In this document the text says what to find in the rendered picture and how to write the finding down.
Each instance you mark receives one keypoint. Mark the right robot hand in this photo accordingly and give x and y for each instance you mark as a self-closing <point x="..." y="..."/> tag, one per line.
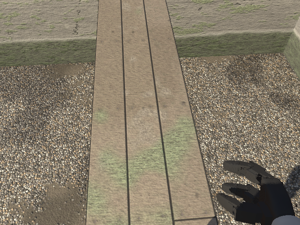
<point x="260" y="206"/>

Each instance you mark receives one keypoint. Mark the right robot forearm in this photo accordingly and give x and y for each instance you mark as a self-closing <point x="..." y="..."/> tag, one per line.
<point x="286" y="220"/>

